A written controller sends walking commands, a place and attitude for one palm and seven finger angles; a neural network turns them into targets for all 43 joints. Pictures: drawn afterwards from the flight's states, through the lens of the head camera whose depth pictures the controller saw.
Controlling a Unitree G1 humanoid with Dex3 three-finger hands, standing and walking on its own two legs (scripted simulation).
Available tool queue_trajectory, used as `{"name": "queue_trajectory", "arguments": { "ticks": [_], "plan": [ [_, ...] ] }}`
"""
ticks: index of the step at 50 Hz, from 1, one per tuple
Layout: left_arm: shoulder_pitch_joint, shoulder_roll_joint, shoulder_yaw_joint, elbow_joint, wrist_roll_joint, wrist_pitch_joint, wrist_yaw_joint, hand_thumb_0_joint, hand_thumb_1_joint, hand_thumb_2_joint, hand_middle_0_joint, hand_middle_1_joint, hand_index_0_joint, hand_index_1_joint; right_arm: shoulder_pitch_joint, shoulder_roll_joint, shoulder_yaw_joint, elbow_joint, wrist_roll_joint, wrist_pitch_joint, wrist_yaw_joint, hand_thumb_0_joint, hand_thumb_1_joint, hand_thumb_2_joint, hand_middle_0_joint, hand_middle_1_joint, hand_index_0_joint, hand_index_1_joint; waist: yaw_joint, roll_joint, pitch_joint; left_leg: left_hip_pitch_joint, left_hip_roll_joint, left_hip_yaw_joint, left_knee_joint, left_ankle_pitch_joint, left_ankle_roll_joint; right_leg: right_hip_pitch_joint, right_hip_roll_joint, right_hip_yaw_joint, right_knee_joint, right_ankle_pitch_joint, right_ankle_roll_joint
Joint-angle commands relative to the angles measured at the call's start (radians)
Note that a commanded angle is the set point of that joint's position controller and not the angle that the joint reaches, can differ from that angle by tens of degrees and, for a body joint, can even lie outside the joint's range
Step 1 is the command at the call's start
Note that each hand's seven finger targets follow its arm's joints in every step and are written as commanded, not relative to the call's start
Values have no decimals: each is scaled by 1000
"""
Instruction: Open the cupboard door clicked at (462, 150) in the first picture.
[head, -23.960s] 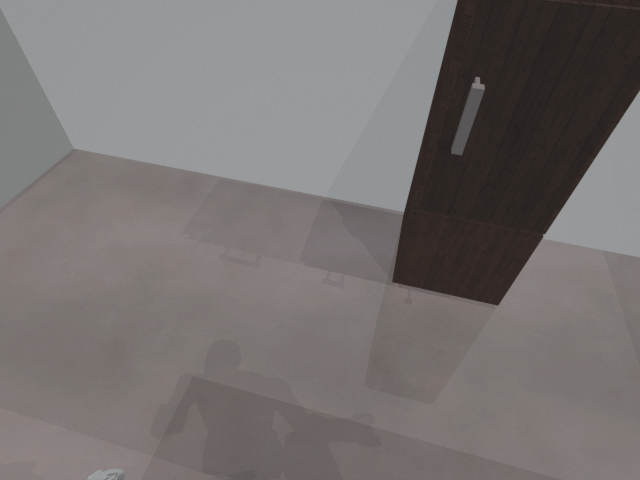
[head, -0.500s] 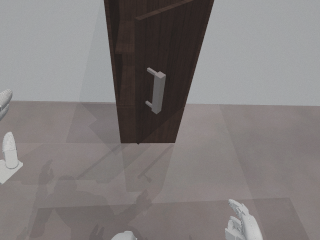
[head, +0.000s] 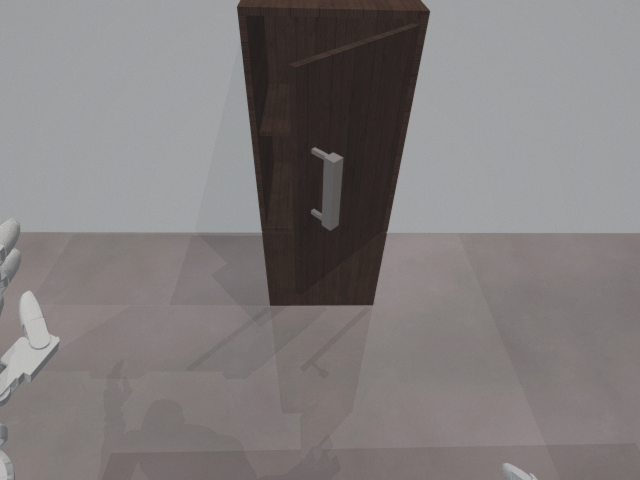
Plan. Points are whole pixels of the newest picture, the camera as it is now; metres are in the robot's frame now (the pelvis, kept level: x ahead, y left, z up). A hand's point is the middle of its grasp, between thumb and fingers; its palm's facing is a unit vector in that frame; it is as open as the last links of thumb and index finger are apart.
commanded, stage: stop stepping back and stand still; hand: left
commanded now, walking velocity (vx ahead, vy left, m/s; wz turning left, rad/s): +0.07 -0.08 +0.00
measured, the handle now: (323, 189) +0.67 +0.03 +0.00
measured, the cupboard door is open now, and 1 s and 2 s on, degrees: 45 45 45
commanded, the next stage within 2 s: let the arm hang, fingers relaxed in 0.28 s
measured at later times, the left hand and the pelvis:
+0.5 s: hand (92, 416) +0.20 +0.29 +0.00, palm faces +0.20 -0.88 -0.43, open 7.4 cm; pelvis -0.02 +0.04 -0.01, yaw +2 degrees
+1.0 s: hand out of the picture -0.07 +0.26 -0.16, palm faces +0.05 -0.96 -0.28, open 7.3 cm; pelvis -0.03 +0.04 +0.01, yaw +3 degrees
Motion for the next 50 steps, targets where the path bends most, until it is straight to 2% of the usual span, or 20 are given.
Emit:
{"name": "queue_trajectory", "arguments": {
  "ticks": [1, 3, 5, 12, 15, 18, 19, 20, 21, 23, 24, 25, 26, 27, 29, 31, 32, 35, 38, 50],
  "plan": [
    [-90, 245, 148, -304, -11, -77, 18, 0, 900, 900, -200, -300, -200, -300, -180, -110, -43, -200, 10, -72, -13, 0, -900, -900, 200, 300, 200, 300, -2, 77, -2, 86, 88, -119, -132, 231, 39, -15, -57, 142, -5, 116, 26],
    [-41, 224, 148, -267, -10, -70, 9, 0, 900, 900, -200, -300, -200, -300, -173, -80, -26, -184, 14, -66, -7, 0, -900, -900, 200, 300, 200, 300, -14, 159, 29, 6, 94, -112, -167, 157, 40, -9, -29, 82, 32, 79, 38],
    [-65, 231, 155, -259, -10, -68, 8, 0, 900, 900, -200, -300, -200, -300, -184, -84, -24, -184, 15, -69, -2, 0, -900, -900, 200, 300, 200, 300, -12, 119, 65, -59, 105, -111, -168, 128, 35, 19, -16, 62, 27, 85, 41],
    [-54, 227, 147, -214, -29, -53, 2, 0, 900, 900, -200, -300, -200, -300, -185, -66, -23, -187, 14, -62, 15, 0, -900, -900, 200, 300, 200, 300, -19, -42, 53, -69, -19, 15, 38, 8, -18, -14, -147, 267, -170, -40, -40],
    [-45, 232, 155, -251, -30, -53, 1, 0, 900, 900, -200, -300, -200, -300, -193, -64, -16, -192, 10, -55, 15, 0, -900, -900, 200, 300, 200, 300, -19, 2, 49, 0, -9, -6, -49, 83, -18, -33, -122, 203, -144, 29, -19],
    [-48, 232, 159, -282, -24, -60, -3, 0, 900, 900, -200, -300, -200, -300, -206, -69, -13, -206, 10, -56, 9, 0, -900, -900, 200, 300, 200, 300, -10, 151, 50, -2, 57, -80, -182, 191, -6, 11, -33, 91, -38, 135, 39],
    [-87, -1, -271, 521, 61, 113, -150, 0, 900, 900, -200, -300, -200, -300, -213, -248, -82, 51, 5, -48, 98, 0, -900, -900, 200, 300, 200, 300, -59, 183, 106, -99, 90, -132, -63, 379, 18, -105, -77, 28, 158, 233, 45],
    [-69, -39, -255, 555, 48, 193, -164, 0, 900, 900, -200, -300, -200, -300, -151, -176, -75, 35, 7, 29, 98, 0, -900, -900, 200, 300, 200, 300, -29, 191, 52, -72, 122, -136, -105, 504, 32, -102, -49, 43, 195, 80, 51],
    [-92, -71, -276, 581, 43, 212, -164, 0, 900, 900, -200, -300, -200, -300, -153, -156, -59, 25, -5, 53, 91, 0, -900, -900, 200, 300, 200, 300, -28, 181, 29, -88, 176, -211, -131, 482, 76, -125, -27, 44, 258, -112, 55],
    [-149, -55, -283, 670, 42, 203, -163, 0, 900, 900, -200, -300, -200, -300, -144, -159, -48, 20, -25, 74, 85, 0, -900, -900, 200, 300, 200, 300, -16, 15, -3, -17, 199, -278, -114, 582, 123, -121, -24, 75, 234, -166, 49],
    [-149, -37, -282, 738, 42, 194, -161, 0, 900, 900, -200, -300, -200, -300, -161, -160, -42, 27, -25, 82, 85, 0, -900, -900, 200, 300, 200, 300, 9, -52, -29, -19, 169, -239, -72, 601, 102, -27, -33, 74, 121, -43, 44],
    [-141, -4, -281, 819, 47, 185, -159, 0, 900, 900, -200, -300, -200, -300, -178, -153, -40, 41, -18, 87, 86, 0, -900, -900, 200, 300, 200, 300, 27, -127, -55, -46, 95, -163, -11, 529, 49, 86, -63, 111, 14, 230, 33],
    [-166, 47, -281, 890, 48, 180, -157, 0, 900, 900, -200, -300, -200, -300, -172, -121, -37, 58, -6, 95, 88, 0, -900, -900, 200, 300, 200, 300, 9, -194, -29, -73, 9, -78, 31, 316, -4, 98, -161, 227, -56, 390, 0],
    [-226, 93, -286, 945, 44, 180, -159, 0, 900, 900, -200, -300, -200, -300, -137, -115, -35, 78, -3, 108, 94, 0, -900, -900, 200, 300, 200, 300, -24, -162, 26, -54, -29, -52, 25, 136, -24, 27, -235, 271, -108, 378, -44],
    [-292, 90, -305, 1068, 36, 180, -154, 0, 900, 900, -200, -300, -200, -300, -146, -113, -35, 137, -15, 133, 89, 0, -900, -900, 200, 300, 200, 300, -31, -162, 35, 7, -35, -43, 3, 124, -26, 8, -196, 246, -115, 394, -46],
    [-312, 56, -326, 1172, 26, 183, -151, 0, 900, 900, -200, -300, -200, -300, -139, -100, -23, 198, -13, 133, 87, 0, -900, -900, 200, 300, 200, 300, -36, 23, 40, 68, -3, -74, -88, 259, -24, 4, -133, 189, -90, 298, -12],
    [-297, 39, -333, 1216, 23, 187, -150, 0, 900, 900, -200, -300, -200, -300, -146, -103, -17, 221, -11, 131, 85, 0, -900, -900, 200, 300, 200, 300, -19, 103, 46, 58, 23, -103, -130, 293, -17, 27, -103, 165, -87, 227, 8],
    [-244, -1, -330, 1333, 23, 193, -148, 0, 900, 900, -200, -300, -200, -300, -148, -86, -16, 275, -13, 134, 76, 0, -900, -900, 200, 300, 200, 300, 0, 199, 62, 18, 39, -126, -186, 193, -5, 77, -87, 146, -133, 125, 10],
    [-249, 4, -337, 1400, 21, 189, -151, 0, 900, 900, -200, -300, -200, -300, -112, -94, -21, 320, -6, 138, 72, 0, -900, -900, 200, 300, 200, 300, -7, 87, 76, 33, 43, -131, -203, 140, -5, 71, -92, 145, -175, 91, 4],
    [-263, 40, -339, 1506, 23, 188, -150, 0, 900, 900, -200, -300, -200, -300, -93, -134, -38, 392, -5, 139, 70, 0, -900, -900, 200, 300, 200, 300, -10, 22, 147, 32, 52, -150, -267, 17, 3, 15, -96, 137, -205, -8, 3]
  ]
}}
